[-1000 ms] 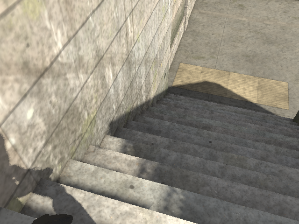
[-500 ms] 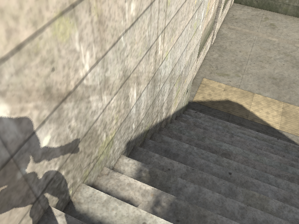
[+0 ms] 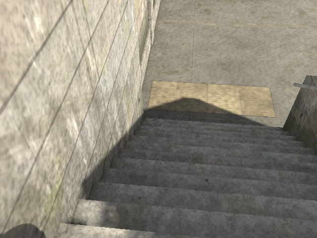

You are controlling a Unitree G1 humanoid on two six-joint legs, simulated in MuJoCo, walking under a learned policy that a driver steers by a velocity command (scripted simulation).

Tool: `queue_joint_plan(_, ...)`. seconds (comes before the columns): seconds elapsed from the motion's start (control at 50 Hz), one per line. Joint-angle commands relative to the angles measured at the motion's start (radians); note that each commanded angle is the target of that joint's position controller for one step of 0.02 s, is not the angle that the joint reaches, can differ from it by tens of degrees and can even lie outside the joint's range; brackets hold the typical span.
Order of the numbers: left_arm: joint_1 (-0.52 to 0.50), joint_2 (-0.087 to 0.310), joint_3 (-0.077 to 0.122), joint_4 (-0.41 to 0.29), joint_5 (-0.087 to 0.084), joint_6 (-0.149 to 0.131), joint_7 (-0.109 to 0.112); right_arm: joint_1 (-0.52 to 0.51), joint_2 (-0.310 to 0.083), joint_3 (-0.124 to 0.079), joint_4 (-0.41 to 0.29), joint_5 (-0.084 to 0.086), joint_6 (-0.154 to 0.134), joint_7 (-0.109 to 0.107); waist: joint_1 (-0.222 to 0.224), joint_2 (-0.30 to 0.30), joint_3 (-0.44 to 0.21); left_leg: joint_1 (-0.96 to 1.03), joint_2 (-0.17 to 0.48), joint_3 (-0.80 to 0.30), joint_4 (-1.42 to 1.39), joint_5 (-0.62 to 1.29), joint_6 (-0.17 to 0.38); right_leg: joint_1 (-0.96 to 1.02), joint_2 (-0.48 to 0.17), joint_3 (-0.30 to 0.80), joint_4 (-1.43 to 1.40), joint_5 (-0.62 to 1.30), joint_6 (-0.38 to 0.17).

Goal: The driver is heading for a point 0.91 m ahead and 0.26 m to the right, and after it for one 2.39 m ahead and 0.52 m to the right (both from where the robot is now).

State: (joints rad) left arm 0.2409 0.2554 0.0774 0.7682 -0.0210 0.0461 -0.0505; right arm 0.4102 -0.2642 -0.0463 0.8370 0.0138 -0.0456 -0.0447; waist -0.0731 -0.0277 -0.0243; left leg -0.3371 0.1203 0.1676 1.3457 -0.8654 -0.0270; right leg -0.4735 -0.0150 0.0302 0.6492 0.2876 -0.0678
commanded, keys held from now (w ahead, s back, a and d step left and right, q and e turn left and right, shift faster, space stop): w+e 0.84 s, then w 0.16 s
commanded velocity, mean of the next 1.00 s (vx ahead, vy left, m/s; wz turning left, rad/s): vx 0.50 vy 0.00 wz -0.55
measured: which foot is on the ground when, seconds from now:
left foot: down 0.00-0.02, up 0.04-0.48, down 0.50-1.00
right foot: up 0.00-0.00, down 0.02-0.52, up 0.54-1.00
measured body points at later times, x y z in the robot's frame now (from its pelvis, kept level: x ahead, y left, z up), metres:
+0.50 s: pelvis +0.24 -0.01 -0.19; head +0.21 +0.00 +0.26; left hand +0.33 +0.25 -0.32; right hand +0.30 -0.30 -0.28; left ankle +0.36 +0.07 -0.94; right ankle +0.05 -0.10 -0.78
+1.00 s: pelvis +0.42 -0.10 -0.32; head +0.41 -0.09 +0.13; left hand +0.69 -0.01 -0.42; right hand +0.21 -0.22 -0.47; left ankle +0.34 +0.09 -0.98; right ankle +0.51 -0.37 -0.99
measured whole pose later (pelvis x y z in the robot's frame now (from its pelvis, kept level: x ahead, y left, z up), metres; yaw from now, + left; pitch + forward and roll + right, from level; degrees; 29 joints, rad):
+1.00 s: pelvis +0.42 -0.10 -0.32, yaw -34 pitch -1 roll +2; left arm 0.16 0.22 0.07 0.74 -0.02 0.02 -0.07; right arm 0.56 -0.14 -0.01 1.00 0.00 -0.05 -0.06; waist -0.09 -0.04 -0.02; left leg -0.11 0.06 0.16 0.95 -0.81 -0.04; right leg -0.71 -0.04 0.18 0.68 0.51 -0.05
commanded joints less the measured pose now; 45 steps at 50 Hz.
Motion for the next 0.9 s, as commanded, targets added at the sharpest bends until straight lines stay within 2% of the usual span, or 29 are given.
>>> queue_joint_plan(0.02,0.418,0.123,0.057,0.078,0.0,-0.029,0.011,-0.114,-0.122,-0.028,0.001,0.032,-0.012,0.001,0.287,0.017,-0.024,-0.184,0.055,-0.075,0.457,0.841,0.045,0.509,-0.025,-0.02,-0.367,0.121,-0.119)
queue_joint_plan(0.04,0.477,0.222,0.05,0.137,0.025,-0.049,-0.001,-0.027,-0.04,-0.016,-0.024,-0.007,-0.041,0.006,0.225,-0.323,-0.026,-0.626,-0.112,-0.059,0.942,-0.052,-0.015,0.786,-0.107,0.093,-0.003,0.595,-0.186)
queue_joint_plan(0.06,0.461,0.176,0.027,0.109,0.015,-0.054,-0.004,0.06,-0.045,-0.002,-0.064,0.001,-0.065,0.02,0.168,-0.361,-0.134,-0.748,-0.092,-0.21,0.894,-0.001,-0.014,0.844,-0.185,0.306,0.05,0.614,-0.282)
queue_joint_plan(0.1,0.343,0.131,0.016,0.07,-0.019,-0.038,-0.001,-0.055,-0.121,-0.023,-0.108,0.025,-0.059,0.004,0.132,0.013,-0.084,-0.842,-0.037,-0.224,0.728,0.194,0.009,0.661,-0.21,0.415,-0.044,0.108,-0.293)
queue_joint_plan(0.12,0.314,0.234,0.044,0.096,-0.016,-0.038,0.007,-0.13,-0.045,0.001,-0.174,0.054,-0.055,-0.008,0.094,-0.072,-0.078,-0.936,-0.034,-0.264,0.647,0.237,0.003,0.581,-0.341,0.746,-0.174,-0.37,-0.376)
queue_joint_plan(0.14,0.205,0.118,0.001,0.047,0.006,-0.069,0.011,-0.208,-0.093,-0.014,-0.188,0.062,-0.051,-0.016,0.055,0.046,0.024,-0.945,0.014,-0.353,0.371,0.484,0.018,0.412,-0.331,0.738,-0.164,-0.449,-0.315)
queue_joint_plan(0.16,0.114,0.066,-0.016,0.013,0.022,-0.081,0.023,-0.209,-0.111,-0.02,-0.185,0.029,-0.039,-0.023,0.014,0.036,0.071,-0.878,0.009,-0.348,0.297,0.559,0.012,0.274,-0.281,0.69,-0.116,-0.308,-0.272)
queue_joint_plan(0.2,0.035,0.121,-0.004,-0.019,0.034,-0.087,0.076,-0.15,-0.075,-0.023,-0.169,-0.068,-0.019,-0.03,-0.024,-0.015,0.074,-0.587,-0.009,-0.293,-0.081,0.785,-0.05,0.012,-0.141,0.473,-0.116,-0.082,-0.224)
queue_joint_plan(0.22,0.097,0.136,0.003,0.013,0.059,-0.085,0.09,-0.034,-0.064,-0.028,-0.104,-0.064,-0.021,-0.014,-0.03,-0.044,-0.029,-0.439,-0.035,-0.274,-0.037,0.97,-0.048,0.01,-0.111,0.433,-0.077,0.004,-0.215)
queue_joint_plan(0.24,0.112,0.119,0.0,0.018,0.053,-0.083,0.093,-0.008,-0.052,-0.026,-0.093,-0.049,-0.019,-0.001,-0.031,-0.051,-0.04,-0.413,-0.046,-0.265,-0.023,0.997,-0.043,0.021,-0.1,0.416,-0.051,0.029,-0.21)
queue_joint_plan(0.26,0.222,0.061,-0.01,0.056,0.019,-0.092,0.103,-0.106,-0.088,-0.042,-0.132,-0.022,-0.026,0.019,0.019,-0.039,-0.003,-0.582,-0.029,-0.343,-0.172,1.134,-0.019,0.153,-0.065,0.432,0.019,-0.198,-0.195)
queue_joint_plan(0.3,0.26,0.017,-0.029,0.049,-0.031,-0.09,0.145,-0.322,-0.071,-0.02,-0.215,-0.045,-0.047,0.034,0.063,0.051,0.093,-0.443,-0.089,-0.308,-0.625,1.406,0.003,0.022,0.034,0.343,0.074,-0.483,-0.15)
queue_joint_plan(0.32,0.245,0.019,-0.029,0.049,-0.023,-0.081,0.149,-0.351,-0.015,-0.011,-0.222,-0.064,-0.049,0.046,0.086,0.048,0.065,-0.207,-0.136,-0.253,-0.699,1.529,-0.002,-0.111,0.075,0.299,0.059,-0.571,-0.132)
queue_joint_plan(0.36,0.223,0.056,-0.017,0.051,-0.006,-0.066,0.145,-0.327,0.012,-0.011,-0.244,-0.044,-0.032,0.058,0.1,-0.041,0.07,-0.081,-0.158,-0.255,-0.726,1.48,-0.017,-0.164,0.077,0.324,0.1,-0.655,-0.15)
queue_joint_plan(0.38,0.188,0.063,-0.015,0.045,0.006,-0.065,0.138,-0.208,-0.019,-0.025,-0.21,-0.038,-0.028,0.069,0.04,-0.112,0.038,0.017,-0.155,-0.285,-0.575,1.51,0.002,-0.231,0.077,0.366,0.19,-0.66,-0.16)
queue_joint_plan(0.44,0.195,0.015,-0.021,0.003,-0.016,-0.041,0.117,-0.1,-0.053,-0.036,-0.18,-0.032,-0.016,0.066,0.036,-0.054,0.058,-0.056,-0.137,-0.272,-0.815,1.143,0.012,0.063,0.11,0.392,0.398,-0.512,-0.139)
queue_joint_plan(0.48,0.235,0.009,-0.034,0.055,-0.023,-0.025,0.148,-0.046,-0.076,-0.065,-0.136,-0.008,-0.03,0.073,0.041,-0.069,0.077,0.022,-0.012,-0.32,-1.162,1.199,0.038,0.208,0.107,0.423,0.637,-0.418,-0.122)
queue_joint_plan(0.5,0.247,-0.019,-0.035,0.095,-0.018,-0.034,0.131,0.117,-0.084,-0.078,-0.056,-0.011,-0.038,0.078,-0.007,-0.015,0.044,0.288,0.056,-0.333,-1.162,1.327,0.084,0.003,0.142,0.386,0.866,-0.61,-0.099)
queue_joint_plan(0.52,0.311,-0.107,-0.049,0.119,-0.015,-0.049,0.092,0.316,-0.075,-0.062,0.0,-0.043,-0.041,0.093,-0.033,0.205,-0.064,0.671,0.129,-0.366,-0.766,1.744,0.121,-0.353,0.276,0.289,1.305,-1.164,-0.062)
queue_joint_plan(0.54,0.458,-0.105,-0.047,0.114,-0.039,-0.064,0.074,0.353,-0.084,-0.05,0.025,-0.019,-0.04,0.112,0.022,0.386,-0.096,0.836,0.196,-0.506,-0.573,1.851,0.17,-0.634,0.283,0.302,1.575,-1.24,-0.004)
queue_joint_plan(0.56,0.453,-0.035,-0.039,0.101,-0.059,-0.073,0.068,0.369,-0.103,-0.052,0.049,0.004,-0.028,0.119,0.015,0.421,-0.121,0.804,0.263,-0.585,-0.639,1.69,0.225,-0.727,0.225,0.266,1.624,-1.176,0.028)
queue_joint_plan(0.58,0.343,0.048,-0.023,0.035,-0.069,-0.059,0.079,0.326,-0.125,-0.056,0.054,0.018,-0.023,0.119,0.025,0.281,-0.11,0.667,0.301,-0.693,-0.803,1.014,0.308,-0.736,0.14,0.184,1.509,-1.034,0.045)
queue_joint_plan(0.6,0.143,0.068,-0.014,-0.002,-0.074,-0.016,0.097,0.195,-0.048,-0.031,0.049,-0.013,0.0,0.108,0.036,0.021,0.03,0.372,0.251,-0.732,-0.995,0.307,0.272,-0.732,0.071,0.122,1.465,-0.851,0.012)
queue_joint_plan(0.62,0.048,0.034,-0.028,-0.068,-0.083,0.007,0.112,0.107,-0.109,-0.031,0.048,-0.023,-0.008,0.089,0.056,0.124,0.169,0.151,0.311,-0.837,-1.066,0.173,0.306,-0.73,0.029,0.13,1.45,-0.789,0.015)
queue_joint_plan(0.66,0.071,0.03,-0.023,-0.066,-0.029,0.008,0.119,-0.009,0.044,0.027,0.046,-0.027,-0.04,0.069,0.136,0.073,0.267,-0.099,0.166,-0.62,-0.963,0.26,0.188,-0.686,-0.007,0.231,1.218,-0.531,0.006)
queue_joint_plan(0.72,0.083,0.004,-0.017,-0.056,0.008,-0.013,0.093,0.003,0.008,0.032,0.065,-0.063,-0.037,0.017,0.129,0.121,0.192,-0.229,0.098,-0.381,-0.969,0.629,0.173,-0.459,-0.001,0.172,0.767,-0.206,0.06)
queue_joint_plan(0.78,0.109,-0.04,-0.023,-0.029,-0.004,-0.018,0.061,0.108,-0.072,0.015,0.129,-0.056,-0.03,0.002,0.122,0.135,0.084,-0.02,0.132,-0.364,-0.873,0.828,0.18,-0.459,-0.017,0.164,0.709,-0.088,0.049)
queue_joint_plan(0.82,-0.019,0.033,0.006,-0.073,-0.017,-0.028,0.043,0.167,-0.026,0.017,0.142,-0.021,-0.038,-0.001,0.059,0.083,0.118,0.192,0.122,-0.338,-0.799,0.7,0.135,-0.619,-0.009,0.26,0.429,0.05,0.01)
queue_joint_plan(0.9,-0.195,-0.043,-0.017,-0.113,0.009,-0.048,-0.001,0.259,0.024,0.024,0.176,-0.025,-0.044,-0.021,-0.02,0.098,0.17,0.203,0.141,-0.312,-0.709,0.575,0.13,-0.565,0.001,0.233,0.165,0.254,0.003)
Next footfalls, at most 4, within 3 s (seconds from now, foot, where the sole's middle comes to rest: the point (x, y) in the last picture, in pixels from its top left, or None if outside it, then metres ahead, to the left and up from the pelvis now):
0.02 right None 0.08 -0.10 -0.83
0.50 left None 0.38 0.07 -1.02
1.12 right None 0.53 -0.35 -1.21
1.70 left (202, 226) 0.81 -0.29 -1.40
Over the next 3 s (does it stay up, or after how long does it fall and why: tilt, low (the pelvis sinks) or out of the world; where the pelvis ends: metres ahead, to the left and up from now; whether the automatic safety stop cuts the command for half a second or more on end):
stays up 1.03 -0.42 -0.82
